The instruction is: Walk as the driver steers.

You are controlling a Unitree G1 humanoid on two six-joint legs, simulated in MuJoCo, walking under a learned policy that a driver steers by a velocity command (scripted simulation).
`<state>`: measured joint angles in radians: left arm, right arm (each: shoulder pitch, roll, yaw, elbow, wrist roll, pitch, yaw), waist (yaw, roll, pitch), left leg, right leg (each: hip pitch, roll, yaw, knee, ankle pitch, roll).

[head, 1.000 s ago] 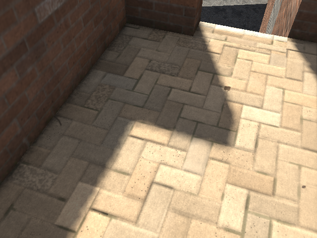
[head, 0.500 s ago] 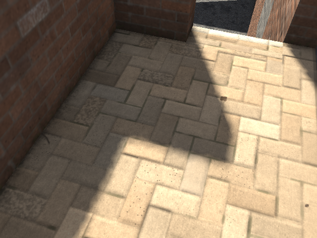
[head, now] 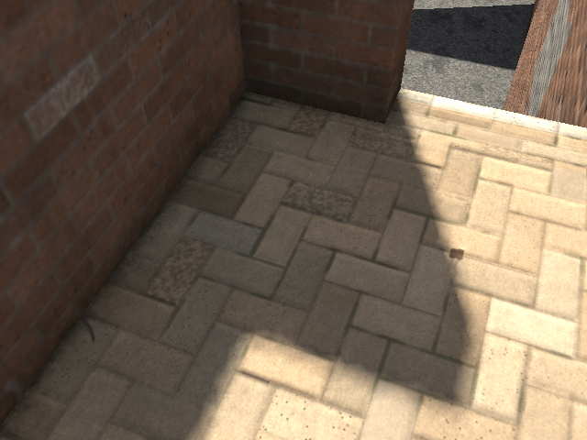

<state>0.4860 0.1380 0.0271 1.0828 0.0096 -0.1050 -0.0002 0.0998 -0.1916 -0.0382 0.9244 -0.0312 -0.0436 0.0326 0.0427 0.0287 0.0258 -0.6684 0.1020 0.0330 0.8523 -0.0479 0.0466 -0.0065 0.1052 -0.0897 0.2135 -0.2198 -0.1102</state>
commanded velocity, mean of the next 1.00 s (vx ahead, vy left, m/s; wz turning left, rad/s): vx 0.50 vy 0.00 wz -0.22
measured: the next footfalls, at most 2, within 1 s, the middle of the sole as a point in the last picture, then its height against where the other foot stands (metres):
left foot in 0.22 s outside the picture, level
right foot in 0.78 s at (359, 404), level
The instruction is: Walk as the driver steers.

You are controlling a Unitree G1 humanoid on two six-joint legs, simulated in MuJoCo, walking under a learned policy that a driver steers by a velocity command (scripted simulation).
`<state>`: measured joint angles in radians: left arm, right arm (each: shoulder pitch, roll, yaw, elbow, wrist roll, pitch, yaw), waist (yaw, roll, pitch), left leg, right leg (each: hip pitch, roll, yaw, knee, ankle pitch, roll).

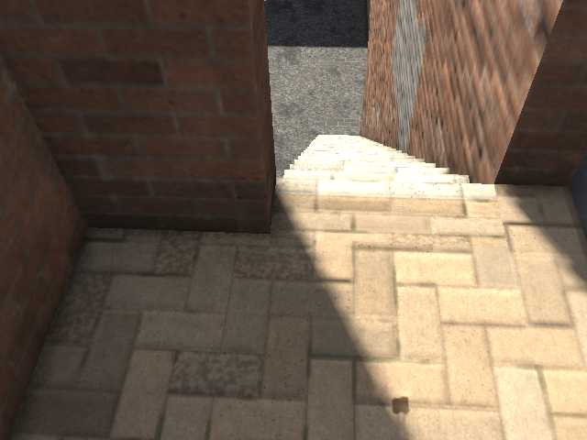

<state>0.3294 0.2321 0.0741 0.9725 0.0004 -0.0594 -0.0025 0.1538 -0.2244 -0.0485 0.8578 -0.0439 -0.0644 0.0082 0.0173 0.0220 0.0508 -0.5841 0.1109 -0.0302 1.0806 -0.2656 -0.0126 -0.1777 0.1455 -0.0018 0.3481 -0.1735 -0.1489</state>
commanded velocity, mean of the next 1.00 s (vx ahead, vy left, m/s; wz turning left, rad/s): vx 0.50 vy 0.00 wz -0.58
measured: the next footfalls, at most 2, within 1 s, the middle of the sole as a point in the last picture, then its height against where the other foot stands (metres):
left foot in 0.32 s outside the picture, level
right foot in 0.84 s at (400, 409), level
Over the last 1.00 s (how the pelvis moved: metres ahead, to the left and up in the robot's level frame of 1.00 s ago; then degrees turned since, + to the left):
0.55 -0.04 0.00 -17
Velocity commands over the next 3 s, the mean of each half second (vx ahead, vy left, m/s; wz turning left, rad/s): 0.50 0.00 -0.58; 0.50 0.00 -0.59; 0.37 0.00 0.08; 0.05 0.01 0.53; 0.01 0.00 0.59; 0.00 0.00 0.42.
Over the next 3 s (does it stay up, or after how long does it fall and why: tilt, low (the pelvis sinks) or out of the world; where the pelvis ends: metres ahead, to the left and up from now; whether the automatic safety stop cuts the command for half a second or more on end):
stays up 0.72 -0.28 0.00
